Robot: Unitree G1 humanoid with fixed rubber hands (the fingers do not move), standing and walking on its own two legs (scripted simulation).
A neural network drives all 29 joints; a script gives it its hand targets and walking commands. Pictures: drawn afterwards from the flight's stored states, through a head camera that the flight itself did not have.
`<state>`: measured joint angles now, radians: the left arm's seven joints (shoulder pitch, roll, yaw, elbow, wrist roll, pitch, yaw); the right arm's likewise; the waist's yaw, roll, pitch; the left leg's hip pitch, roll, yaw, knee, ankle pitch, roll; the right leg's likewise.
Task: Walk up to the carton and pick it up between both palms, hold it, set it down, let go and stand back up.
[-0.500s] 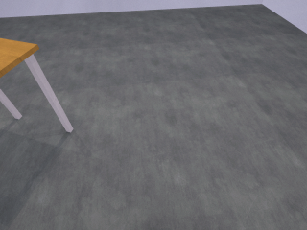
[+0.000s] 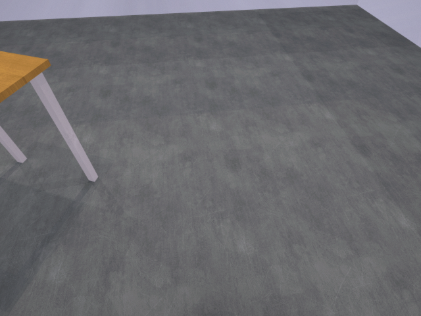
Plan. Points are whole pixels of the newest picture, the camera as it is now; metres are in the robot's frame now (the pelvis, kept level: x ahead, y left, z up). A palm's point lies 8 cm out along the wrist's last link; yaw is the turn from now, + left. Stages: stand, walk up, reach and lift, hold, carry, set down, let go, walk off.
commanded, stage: walk up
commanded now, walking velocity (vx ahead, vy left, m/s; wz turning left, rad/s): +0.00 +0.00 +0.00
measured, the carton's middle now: out of the picture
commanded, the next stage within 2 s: none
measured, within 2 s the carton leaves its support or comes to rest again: neither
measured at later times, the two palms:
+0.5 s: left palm out of the picture -0.05 +0.35 -0.20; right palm (287, 303) +0.18 -0.16 -0.13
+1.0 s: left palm out of the picture +0.08 +0.49 -0.12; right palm (215, 261) +0.27 -0.01 -0.13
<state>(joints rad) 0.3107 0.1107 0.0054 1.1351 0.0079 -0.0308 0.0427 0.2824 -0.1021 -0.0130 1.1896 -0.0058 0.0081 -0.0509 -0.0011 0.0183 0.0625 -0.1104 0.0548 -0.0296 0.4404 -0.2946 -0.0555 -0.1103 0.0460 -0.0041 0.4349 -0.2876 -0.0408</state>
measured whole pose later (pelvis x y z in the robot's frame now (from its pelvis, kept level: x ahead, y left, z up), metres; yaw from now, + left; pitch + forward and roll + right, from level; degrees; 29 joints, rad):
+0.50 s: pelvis +0.04 +0.09 -0.04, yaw +20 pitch -7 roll -4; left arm 0.33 0.30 0.07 0.99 0.11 -0.04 0.06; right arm 0.22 -0.27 -0.07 0.99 -0.04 0.02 0.06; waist 0.01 -0.07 0.12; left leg -0.45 0.15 0.07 0.86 -0.28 -0.01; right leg 0.06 -0.16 -0.30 0.70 -0.57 0.05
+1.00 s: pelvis +0.14 +0.21 -0.01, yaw +37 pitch -3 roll +2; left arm 0.23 0.28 0.02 0.80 0.04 0.00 0.00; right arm 0.46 -0.19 -0.07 0.89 -0.01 -0.04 0.00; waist -0.05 -0.06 0.04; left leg -0.13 -0.21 -0.08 0.48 -0.28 0.13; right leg -0.53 -0.05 0.06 0.87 -0.21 0.02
